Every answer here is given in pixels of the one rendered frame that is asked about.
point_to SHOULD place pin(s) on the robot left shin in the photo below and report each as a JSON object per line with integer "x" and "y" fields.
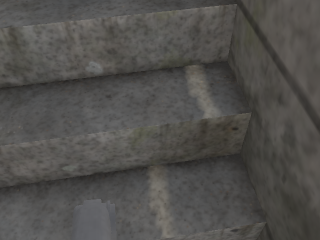
{"x": 74, "y": 211}

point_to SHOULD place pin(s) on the left robot thigh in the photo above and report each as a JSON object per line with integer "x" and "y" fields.
{"x": 95, "y": 221}

